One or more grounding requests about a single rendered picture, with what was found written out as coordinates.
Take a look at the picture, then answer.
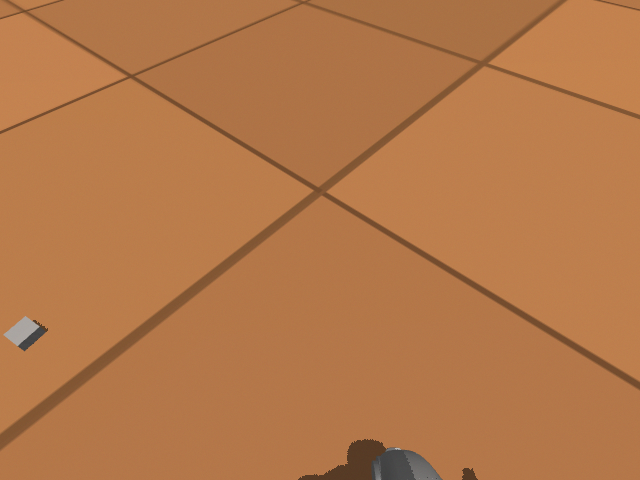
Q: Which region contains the small box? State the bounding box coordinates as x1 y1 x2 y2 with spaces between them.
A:
3 316 46 351

